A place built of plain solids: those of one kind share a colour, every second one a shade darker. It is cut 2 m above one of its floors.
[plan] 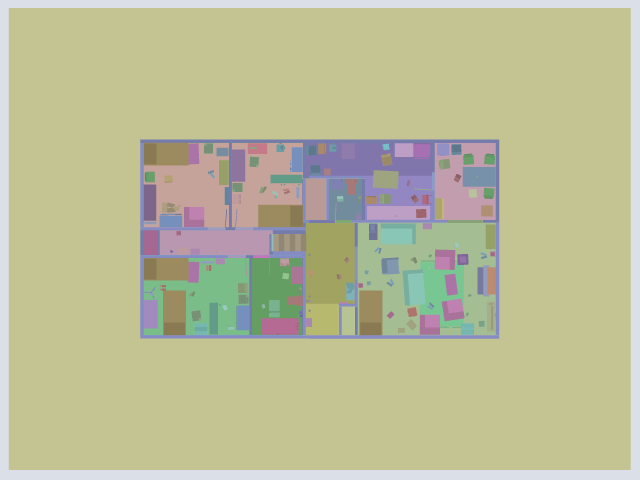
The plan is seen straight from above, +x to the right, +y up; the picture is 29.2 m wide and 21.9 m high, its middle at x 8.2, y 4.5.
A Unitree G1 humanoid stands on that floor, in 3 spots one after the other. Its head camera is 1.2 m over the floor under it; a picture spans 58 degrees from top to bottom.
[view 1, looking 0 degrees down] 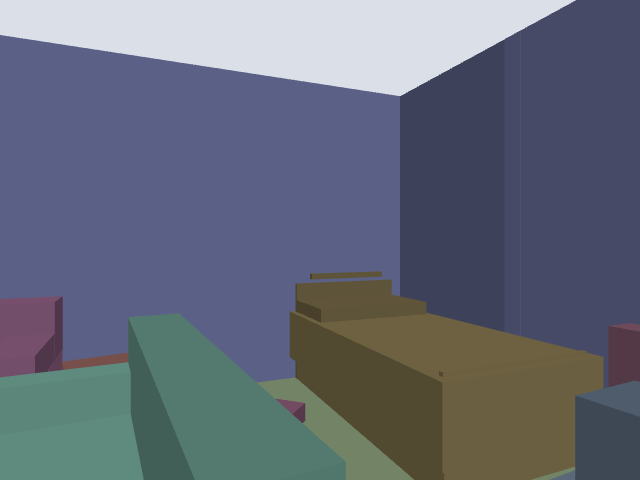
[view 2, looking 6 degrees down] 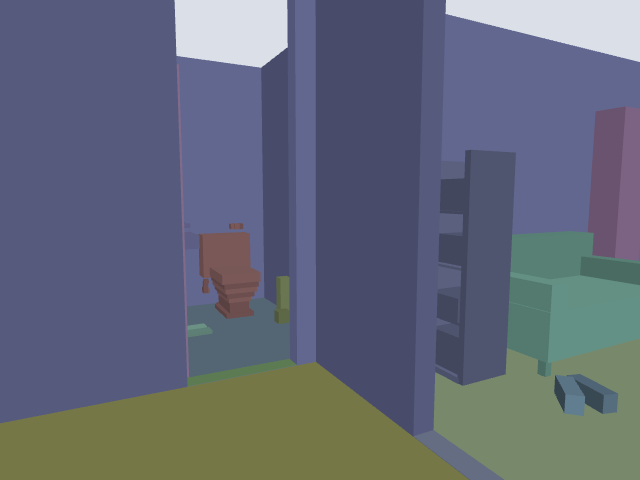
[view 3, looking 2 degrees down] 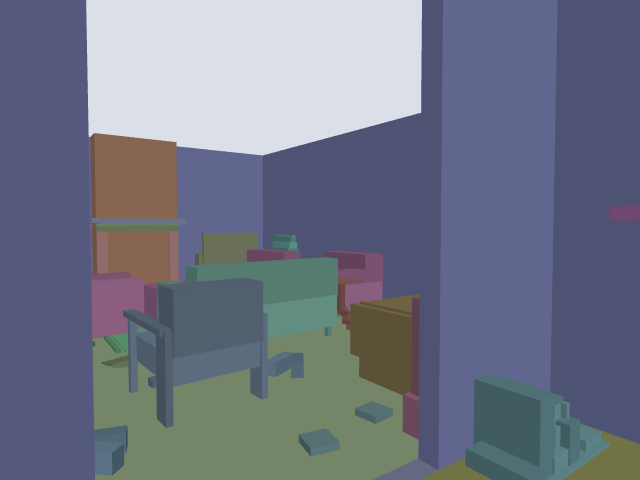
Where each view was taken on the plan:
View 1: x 12.28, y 3.73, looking -113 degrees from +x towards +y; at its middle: wall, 3.87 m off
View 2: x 8.45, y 2.58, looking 63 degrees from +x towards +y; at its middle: wall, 2.97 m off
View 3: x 8.45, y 4.38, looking -36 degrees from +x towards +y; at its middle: wall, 7.18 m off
